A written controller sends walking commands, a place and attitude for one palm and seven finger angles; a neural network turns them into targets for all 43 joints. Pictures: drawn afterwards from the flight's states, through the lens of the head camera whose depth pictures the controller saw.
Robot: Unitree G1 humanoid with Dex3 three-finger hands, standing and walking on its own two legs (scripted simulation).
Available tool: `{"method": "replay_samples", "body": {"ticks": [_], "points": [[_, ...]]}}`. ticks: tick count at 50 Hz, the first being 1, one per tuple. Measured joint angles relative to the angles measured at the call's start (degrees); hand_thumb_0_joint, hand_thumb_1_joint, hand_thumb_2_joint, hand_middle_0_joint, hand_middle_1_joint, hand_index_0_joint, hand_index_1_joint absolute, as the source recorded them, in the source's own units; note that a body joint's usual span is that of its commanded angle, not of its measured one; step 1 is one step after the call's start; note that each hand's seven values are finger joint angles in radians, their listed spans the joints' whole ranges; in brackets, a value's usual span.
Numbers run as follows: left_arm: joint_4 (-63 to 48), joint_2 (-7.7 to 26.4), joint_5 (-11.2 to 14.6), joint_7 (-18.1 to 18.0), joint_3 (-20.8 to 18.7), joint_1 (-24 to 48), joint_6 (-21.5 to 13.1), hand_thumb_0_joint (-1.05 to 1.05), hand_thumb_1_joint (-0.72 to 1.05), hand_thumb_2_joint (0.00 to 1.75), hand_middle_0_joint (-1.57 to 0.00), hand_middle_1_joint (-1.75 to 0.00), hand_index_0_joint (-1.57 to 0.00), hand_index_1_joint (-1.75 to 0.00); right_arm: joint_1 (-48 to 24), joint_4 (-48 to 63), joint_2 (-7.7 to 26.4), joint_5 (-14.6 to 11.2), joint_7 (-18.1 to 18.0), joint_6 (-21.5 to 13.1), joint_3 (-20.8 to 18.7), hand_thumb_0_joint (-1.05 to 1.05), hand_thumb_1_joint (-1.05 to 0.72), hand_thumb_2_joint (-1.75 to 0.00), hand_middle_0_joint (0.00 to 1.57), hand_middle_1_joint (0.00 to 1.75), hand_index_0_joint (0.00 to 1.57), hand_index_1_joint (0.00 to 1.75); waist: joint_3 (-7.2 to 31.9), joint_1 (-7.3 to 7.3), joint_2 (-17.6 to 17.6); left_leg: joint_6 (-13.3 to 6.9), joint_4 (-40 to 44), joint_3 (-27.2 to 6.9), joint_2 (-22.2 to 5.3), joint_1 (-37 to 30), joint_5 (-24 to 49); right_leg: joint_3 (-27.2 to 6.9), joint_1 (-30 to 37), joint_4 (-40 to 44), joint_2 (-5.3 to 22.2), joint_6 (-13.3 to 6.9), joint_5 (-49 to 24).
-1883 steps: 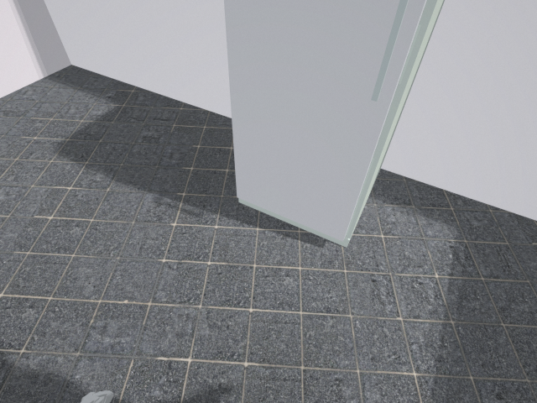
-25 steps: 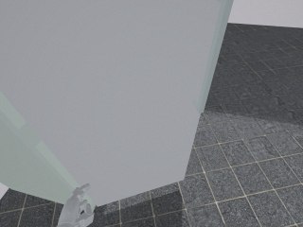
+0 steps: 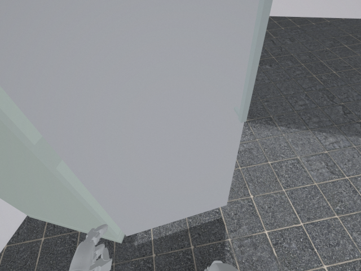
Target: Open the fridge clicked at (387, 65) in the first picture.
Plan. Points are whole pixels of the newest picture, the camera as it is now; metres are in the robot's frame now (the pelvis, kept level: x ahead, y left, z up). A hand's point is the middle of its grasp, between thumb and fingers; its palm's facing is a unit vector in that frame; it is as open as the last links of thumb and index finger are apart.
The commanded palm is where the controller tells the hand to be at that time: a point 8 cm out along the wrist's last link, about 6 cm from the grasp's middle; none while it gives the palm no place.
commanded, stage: step back with the hand held close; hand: right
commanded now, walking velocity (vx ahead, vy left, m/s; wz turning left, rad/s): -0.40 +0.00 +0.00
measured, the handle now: (248, 63) +0.51 -0.14 +0.20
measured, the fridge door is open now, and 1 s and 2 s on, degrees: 59 59 59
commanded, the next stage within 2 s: stop stepping back and stand still in 0.42 s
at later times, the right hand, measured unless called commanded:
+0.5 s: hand out of the picture +0.12 -0.29 +0.20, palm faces +0.36 +0.81 -0.46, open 7.4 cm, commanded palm +0.05 -0.34 +0.20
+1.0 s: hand out of the picture +0.02 -0.37 +0.19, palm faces +0.45 +0.79 -0.42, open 7.4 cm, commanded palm -0.04 -0.39 +0.20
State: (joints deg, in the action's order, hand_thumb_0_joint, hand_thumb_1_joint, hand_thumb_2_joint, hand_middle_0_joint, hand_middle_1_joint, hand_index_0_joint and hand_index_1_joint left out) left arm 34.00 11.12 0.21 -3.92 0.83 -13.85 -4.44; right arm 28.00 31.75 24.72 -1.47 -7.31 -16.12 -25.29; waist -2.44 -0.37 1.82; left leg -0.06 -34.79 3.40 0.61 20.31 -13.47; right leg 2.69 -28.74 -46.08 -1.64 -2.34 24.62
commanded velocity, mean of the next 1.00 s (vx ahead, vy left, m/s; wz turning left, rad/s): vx -0.09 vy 0.04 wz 0.00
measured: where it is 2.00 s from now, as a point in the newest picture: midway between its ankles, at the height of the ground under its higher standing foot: outside the picture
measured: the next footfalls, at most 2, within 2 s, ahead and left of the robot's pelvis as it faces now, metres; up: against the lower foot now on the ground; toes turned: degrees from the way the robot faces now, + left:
right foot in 0.12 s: +0.07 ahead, -0.12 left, +0.00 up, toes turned -1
left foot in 0.42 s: -0.07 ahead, +0.13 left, +0.00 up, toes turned +5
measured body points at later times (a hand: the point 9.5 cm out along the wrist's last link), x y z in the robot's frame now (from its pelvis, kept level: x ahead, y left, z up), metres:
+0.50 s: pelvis -0.10 -0.04 +0.01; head -0.07 -0.07 +0.45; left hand +0.08 +0.18 -0.06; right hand +0.09 -0.34 +0.22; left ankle -0.11 +0.12 -0.72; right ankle +0.02 -0.12 -0.71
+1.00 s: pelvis -0.17 -0.09 +0.01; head -0.21 -0.12 +0.46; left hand -0.04 +0.14 -0.08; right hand -0.01 -0.41 +0.21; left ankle -0.18 +0.02 -0.72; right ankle -0.16 -0.16 -0.67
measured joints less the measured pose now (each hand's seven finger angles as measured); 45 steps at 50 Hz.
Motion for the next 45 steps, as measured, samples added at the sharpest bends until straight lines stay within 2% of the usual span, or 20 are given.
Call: {"method": "replay_samples", "body": {"ticks": [3, 5, 6, 7, 9, 12, 15, 19, 21, 23, 25, 27, 29, 30, 32, 33, 34, 36, 39, 45], "points": [[1.64, -0.58, 0.07, 0.30, 0.20, 0.32, 1.24, 0.01, 0.90, 0.90, -0.20, -0.30, -0.20, -0.30, 0.48, 1.28, 0.02, -0.31, -0.87, 0.34, 1.05, 0.02, -0.89, -0.89, 0.21, 0.30, 0.21, 0.30, 0.72, 0.51, 3.35, 0.92, -0.46, -0.90, -1.99, 0.74, 0.13, -1.81, 1.49, -4.79, -0.08, 1.33, 1.29], [1.28, -0.59, 0.01, 0.03, 0.41, 0.34, 1.63, 0.01, 0.90, 0.90, -0.20, -0.30, -0.20, -0.30, 0.62, 2.31, 0.61, -0.21, -1.32, 0.70, 0.79, 0.01, -0.89, -0.89, 0.22, 0.30, 0.21, 0.30, 0.91, 1.19, 4.93, 1.75, -1.25, -1.17, -3.15, 1.81, 0.13, -2.99, 5.62, 2.73, 1.26, 1.53, -2.39], [0.77, -0.39, 0.01, -0.23, 0.37, 0.50, 1.54, 0.01, 0.90, 0.90, -0.20, -0.30, -0.20, -0.30, 0.42, 2.88, 1.04, -0.30, -1.48, 0.90, 0.47, 0.02, -0.89, -0.89, 0.22, 0.30, 0.21, 0.30, 0.62, 1.70, 5.30, 2.15, -2.38, -1.10, -3.77, 2.72, -0.11, -2.90, 6.76, 6.86, 1.69, 1.09, -8.12], [0.59, -0.57, -0.11, -0.55, 0.10, 1.08, 1.35, 0.01, 0.90, 0.90, -0.20, -0.30, -0.20, -0.30, -0.25, 2.99, 1.51, -0.30, -1.56, 1.02, 0.07, 0.02, -0.88, -0.89, 0.22, 0.31, 0.21, 0.30, -0.34, 1.78, 5.86, 1.81, -4.58, -2.05, -4.03, 3.70, -0.72, -2.51, 6.45, 6.99, 1.12, 0.65, -10.07], [0.62, -1.32, -0.54, -0.98, -0.40, 2.37, 0.36, 0.01, 0.90, 0.90, -0.20, -0.30, -0.20, -0.30, -0.95, 2.45, 2.11, -0.54, -1.48, 0.95, -0.95, 0.02, -0.88, -0.89, 0.22, 0.31, 0.21, 0.30, -1.95, 1.30, 5.44, 0.93, -11.89, -4.33, -2.19, 5.59, -8.03, -2.07, 6.20, 6.83, 1.32, -0.03, -9.75], [0.37, -2.54, -0.97, -0.24, -0.36, 2.73, -1.44, 0.01, 0.90, 0.90, -0.20, -0.30, -0.20, -0.30, 0.34, 2.64, 2.45, -1.37, -0.95, 1.40, -2.47, 0.02, -0.89, -0.89, 0.21, 0.30, 0.21, 0.30, -2.01, 1.06, 2.69, 0.73, -17.50, -4.25, 1.17, 5.41, -13.44, -2.46, 6.30, 9.76, 3.36, -0.35, -10.99], [0.16, -3.28, -0.65, 0.95, 0.10, 2.10, -2.58, 0.01, 0.90, 0.90, -0.20, -0.30, -0.20, -0.30, 1.64, 4.43, 2.42, -1.93, -0.54, 1.45, -2.94, 0.02, -0.89, -0.89, 0.21, 0.30, 0.21, 0.30, -1.14, 0.13, 0.51, 0.78, -11.03, -2.53, 2.06, 1.11, -11.93, -2.51, 6.48, 13.61, 4.98, -0.28, -14.09], [0.06, -3.10, -0.45, 1.54, 0.92, 1.88, -3.47, 0.01, 0.90, 0.90, -0.21, -0.30, -0.20, -0.30, 2.11, 5.05, 2.72, -2.16, 0.20, 0.98, -2.66, 0.02, -0.89, -0.89, 0.21, 0.30, 0.21, 0.30, 0.38, -0.61, -1.22, 0.75, 2.27, -1.55, 1.07, -6.34, -5.14, -1.96, 4.50, 14.01, 5.47, -0.34, -15.93], [-0.06, -2.86, -0.26, 1.38, 1.24, 2.41, -3.52, 0.01, 0.90, 0.90, -0.21, -0.30, -0.20, -0.30, 1.40, 4.02, 3.60, -2.14, 0.63, 0.94, -2.76, 0.02, -0.89, -0.89, 0.21, 0.30, 0.21, 0.30, 0.59, -0.96, -1.23, 0.80, 8.27, -1.02, 0.10, -9.90, -1.76, -1.45, 2.58, 11.94, 5.15, -0.35, -15.86], [0.31, -1.95, 0.01, 1.08, 1.07, 3.71, -3.21, 0.01, 0.90, 0.90, -0.21, -0.30, -0.20, -0.30, -0.05, 1.84, 3.09, -1.91, 1.19, 0.72, -2.07, 0.01, -0.89, -0.89, 0.21, 0.30, 0.21, 0.30, -0.57, -0.94, -3.53, 2.53, 9.60, 0.18, 1.15, -10.37, -2.47, -2.38, 0.90, 9.25, 6.40, -0.21, -15.17], [0.58, -1.51, 0.59, 0.93, 0.46, 3.84, -2.50, 0.01, 0.90, 0.90, -0.21, -0.30, -0.20, -0.30, -0.89, 0.00, 3.10, -2.10, 1.54, 0.99, -0.89, 0.01, -0.89, -0.89, 0.21, 0.30, 0.21, 0.30, -1.41, -0.42, -4.11, 2.85, 7.98, 0.91, 1.20, -9.70, -1.44, -3.88, -0.47, 5.03, 5.76, 1.09, -8.72], [1.38, -1.40, 1.22, 0.82, -0.07, 3.15, -1.46, 0.01, 0.90, 0.90, -0.21, -0.30, -0.20, -0.30, -0.55, -0.33, 2.67, -2.38, 1.41, 1.60, 0.33, 0.01, -0.89, -0.89, 0.21, 0.30, 0.21, 0.30, -0.76, -1.06, -1.54, 2.59, 4.59, -0.30, -0.72, -7.70, -2.18, -4.12, -2.06, -7.51, 3.02, 2.66, -0.95], [1.74, -1.26, 1.25, 0.49, -0.24, 2.27, -0.11, 0.01, 0.90, 0.90, -0.21, -0.30, -0.20, -0.30, 0.48, 0.09, 1.45, -2.04, 0.90, 2.19, 0.94, 0.01, -0.89, -0.89, 0.21, 0.30, 0.21, 0.30, 0.49, -1.06, 1.56, 2.28, 2.45, -1.80, -2.63, -5.83, -2.71, -3.61, -1.05, -15.46, 1.43, 2.74, 2.47], [1.34, -1.08, 1.14, 0.27, -0.10, 1.72, 0.45, 0.01, 0.90, 0.90, -0.21, -0.30, -0.20, -0.30, 1.19, 0.53, 1.07, -1.85, 0.48, 2.59, 0.84, 0.01, -0.89, -0.89, 0.21, 0.30, 0.21, 0.30, 1.14, -0.48, 2.83, 2.37, 1.42, -2.14, -3.45, -4.82, -2.89, -3.36, 0.90, -14.16, 1.35, 2.55, 2.45], [-0.27, 0.17, 1.05, -0.29, -0.04, 0.42, 0.32, 0.01, 0.90, 0.90, -0.21, -0.30, -0.20, -0.30, 1.88, 1.54, 0.86, -1.45, -0.40, 2.98, 0.57, 0.01, -0.89, -0.89, 0.21, 0.30, 0.21, 0.30, 2.15, 0.97, 3.41, 2.79, -2.12, -1.78, -4.29, -1.92, -3.96, -3.76, 6.73, -2.05, 2.24, 1.93, -0.74], [-0.85, 0.81, 0.96, -0.66, -0.54, 0.17, -0.37, 0.01, 0.90, 0.90, -0.21, -0.30, -0.20, -0.30, 1.57, 1.87, 1.14, -1.22, -0.88, 2.84, 0.30, 0.01, -0.89, -0.89, 0.22, 0.30, 0.21, 0.30, 1.86, 1.54, 3.25, 2.60, -4.93, -1.50, -4.67, -0.13, -4.99, -3.76, 8.65, 3.06, 2.39, 0.43, -0.52], [-0.30, 0.27, 0.76, -1.03, -1.09, 0.73, -0.94, 0.01, 0.90, 0.90, -0.20, -0.30, -0.20, -0.30, 0.76, 1.59, 1.77, -1.01, -1.41, 2.72, -0.27, 0.02, -0.89, -0.89, 0.22, 0.30, 0.21, 0.30, 0.43, 1.33, 4.87, 1.68, -8.08, -3.09, -5.23, 1.18, -7.37, -2.77, 8.50, 2.70, 1.19, -0.54, -0.72], [0.85, -1.16, 0.41, -1.17, -1.28, 1.11, -1.98, 0.01, 0.90, 0.90, -0.20, -0.30, -0.20, -0.30, 0.10, 1.06, 2.43, -0.74, -2.01, 2.84, -1.51, 0.02, -0.89, -0.89, 0.22, 0.30, 0.21, 0.30, -1.37, 0.38, 7.01, 0.51, -14.40, -5.63, -3.78, 3.04, -11.87, -0.88, 9.03, 2.70, 0.18, -1.07, -2.85], [1.72, -2.81, -0.42, 0.05, -0.90, -0.95, -3.45, 0.01, 0.90, 0.90, -0.20, -0.30, -0.20, -0.30, 0.05, 1.06, 2.48, -0.41, -1.76, 3.35, -2.33, 0.02, -0.89, -0.89, 0.21, 0.30, 0.21, 0.30, -0.75, 1.40, 6.26, 0.12, -18.41, -4.62, -0.30, 2.91, -11.45, -1.87, 10.18, 6.84, 0.07, -0.94, -6.89], [2.50, -2.79, -0.74, 2.05, 0.69, -5.58, -3.09, 0.01, 0.90, 0.90, -0.20, -0.30, -0.20, -0.30, 3.43, 0.56, 2.55, -0.43, -0.34, 1.41, -2.14, 0.02, -0.89, -0.89, 0.21, 0.30, 0.21, 0.30, 4.53, 1.37, 1.20, -1.90, 4.01, 0.91, 2.68, -9.15, -11.10, -3.34, 9.95, 11.83, 0.39, -0.85, -8.76]]}}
